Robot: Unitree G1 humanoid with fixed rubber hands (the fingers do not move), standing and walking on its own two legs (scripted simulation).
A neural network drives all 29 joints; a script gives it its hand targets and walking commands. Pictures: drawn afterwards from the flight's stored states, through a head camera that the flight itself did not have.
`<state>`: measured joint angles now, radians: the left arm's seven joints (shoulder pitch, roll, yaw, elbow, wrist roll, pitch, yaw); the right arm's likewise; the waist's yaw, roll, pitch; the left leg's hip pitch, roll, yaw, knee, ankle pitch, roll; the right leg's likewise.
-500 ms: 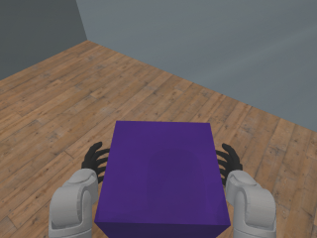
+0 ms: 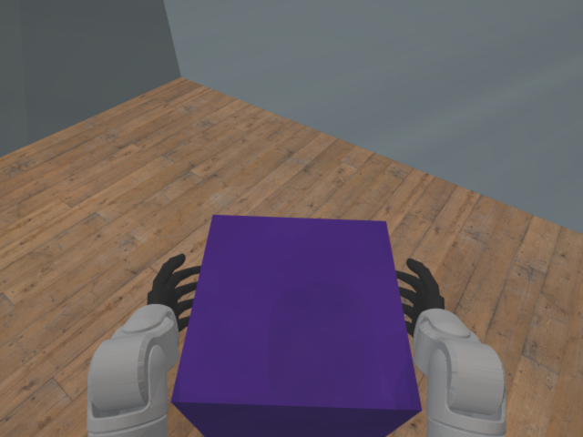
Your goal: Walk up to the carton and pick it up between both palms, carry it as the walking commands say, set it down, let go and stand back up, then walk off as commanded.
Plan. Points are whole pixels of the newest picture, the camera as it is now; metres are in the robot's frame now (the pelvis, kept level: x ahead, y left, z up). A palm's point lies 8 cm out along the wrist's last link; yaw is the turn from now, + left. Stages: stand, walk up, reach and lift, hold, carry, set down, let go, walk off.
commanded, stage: carry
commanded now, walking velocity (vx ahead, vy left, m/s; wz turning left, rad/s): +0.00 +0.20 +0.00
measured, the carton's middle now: (294, 338) +0.27 +0.01 +0.01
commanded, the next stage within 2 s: none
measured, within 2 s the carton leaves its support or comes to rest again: neither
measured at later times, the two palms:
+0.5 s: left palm (25, 386) +0.18 +0.30 +0.08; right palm (318, 374) +0.19 -0.02 +0.08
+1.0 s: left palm out of the picture +0.13 +0.40 +0.08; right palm out of the picture +0.13 +0.08 +0.09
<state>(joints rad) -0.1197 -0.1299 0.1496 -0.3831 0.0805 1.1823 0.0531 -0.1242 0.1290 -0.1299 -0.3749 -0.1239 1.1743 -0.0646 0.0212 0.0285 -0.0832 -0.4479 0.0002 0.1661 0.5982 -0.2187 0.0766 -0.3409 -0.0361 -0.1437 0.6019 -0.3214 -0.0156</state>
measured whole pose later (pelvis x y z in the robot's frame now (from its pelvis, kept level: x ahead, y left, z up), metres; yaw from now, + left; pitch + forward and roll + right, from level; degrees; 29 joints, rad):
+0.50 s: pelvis -0.07 +0.12 +0.01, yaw +0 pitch +3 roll +0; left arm -0.08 -0.13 0.14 -0.42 0.10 1.20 0.05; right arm -0.11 0.13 -0.12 -0.37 -0.11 1.17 -0.06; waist 0.03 -0.03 -0.03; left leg -0.40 0.02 0.13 0.54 -0.20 0.06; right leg -0.55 -0.08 -0.08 1.09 -0.48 0.03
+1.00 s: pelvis -0.13 +0.25 +0.00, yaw +0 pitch +3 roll +2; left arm -0.11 -0.13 0.14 -0.43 0.11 1.18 0.04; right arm -0.14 0.13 -0.13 -0.38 -0.10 1.16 -0.07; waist -0.03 -0.06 -0.05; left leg -0.37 0.01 0.11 0.52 -0.18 -0.01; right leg -0.45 -0.20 -0.04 0.69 -0.35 0.07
